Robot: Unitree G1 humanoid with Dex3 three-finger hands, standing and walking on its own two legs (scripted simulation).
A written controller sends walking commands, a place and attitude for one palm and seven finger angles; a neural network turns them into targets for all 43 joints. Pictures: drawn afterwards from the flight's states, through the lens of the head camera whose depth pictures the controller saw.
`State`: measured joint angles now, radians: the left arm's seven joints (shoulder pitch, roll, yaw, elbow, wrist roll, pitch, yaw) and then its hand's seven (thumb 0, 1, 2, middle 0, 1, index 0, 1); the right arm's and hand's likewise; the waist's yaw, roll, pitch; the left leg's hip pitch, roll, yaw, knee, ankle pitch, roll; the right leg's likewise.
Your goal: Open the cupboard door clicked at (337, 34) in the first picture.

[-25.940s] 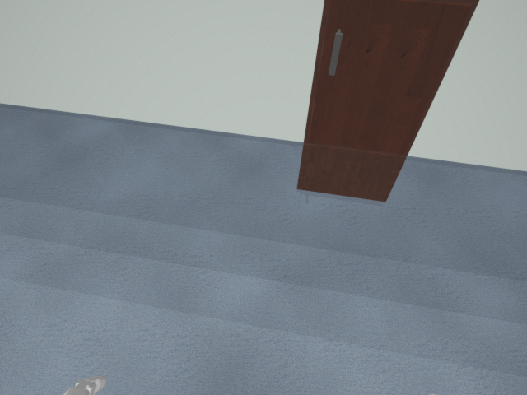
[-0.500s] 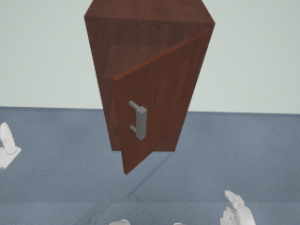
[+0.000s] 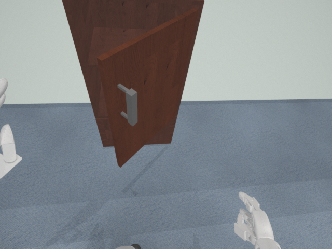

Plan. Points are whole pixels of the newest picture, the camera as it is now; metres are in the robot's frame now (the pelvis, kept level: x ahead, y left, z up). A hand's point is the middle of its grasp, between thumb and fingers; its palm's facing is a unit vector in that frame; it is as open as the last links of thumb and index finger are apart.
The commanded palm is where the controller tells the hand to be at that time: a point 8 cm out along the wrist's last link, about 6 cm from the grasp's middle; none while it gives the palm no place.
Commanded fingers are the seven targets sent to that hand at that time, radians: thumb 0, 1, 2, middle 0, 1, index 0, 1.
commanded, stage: stop stepping back and stand still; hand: left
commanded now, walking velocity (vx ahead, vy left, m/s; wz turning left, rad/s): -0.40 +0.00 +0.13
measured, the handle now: (127, 105) +0.51 +0.15 +0.00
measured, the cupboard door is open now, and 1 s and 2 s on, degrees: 44 44 44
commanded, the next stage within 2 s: let the arm hang, fingers relaxed in 0.92 s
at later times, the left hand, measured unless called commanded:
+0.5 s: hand out of the picture +0.06 +0.23 +0.17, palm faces +0.53 -0.74 -0.42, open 7.4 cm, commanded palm -0.01 +0.27 +0.18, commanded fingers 0.00 0.90 0.90 -0.20 -0.30 -0.20 -0.30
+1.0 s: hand out of the picture +0.04 +0.22 +0.16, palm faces +0.47 -0.74 -0.47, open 7.4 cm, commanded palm none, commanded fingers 0.00 0.90 0.90 -0.20 -0.30 -0.20 -0.30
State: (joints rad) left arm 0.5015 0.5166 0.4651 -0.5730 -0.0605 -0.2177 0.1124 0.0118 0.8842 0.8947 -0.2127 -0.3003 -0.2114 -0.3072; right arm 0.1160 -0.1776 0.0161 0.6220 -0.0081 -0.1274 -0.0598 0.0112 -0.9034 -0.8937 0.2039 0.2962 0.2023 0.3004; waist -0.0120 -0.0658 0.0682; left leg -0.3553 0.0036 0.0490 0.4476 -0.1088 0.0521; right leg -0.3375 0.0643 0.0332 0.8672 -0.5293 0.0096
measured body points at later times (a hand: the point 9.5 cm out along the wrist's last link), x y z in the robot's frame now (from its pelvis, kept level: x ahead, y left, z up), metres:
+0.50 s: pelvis -0.12 -0.05 +0.01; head -0.14 -0.05 +0.46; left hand +0.03 +0.27 +0.20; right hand +0.04 -0.29 -0.08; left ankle -0.17 +0.11 -0.70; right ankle -0.08 -0.12 -0.74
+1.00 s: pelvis -0.14 -0.06 +0.00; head -0.14 -0.06 +0.45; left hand +0.01 +0.25 +0.19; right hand +0.03 -0.28 -0.09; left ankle -0.13 +0.07 -0.71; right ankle -0.08 -0.11 -0.74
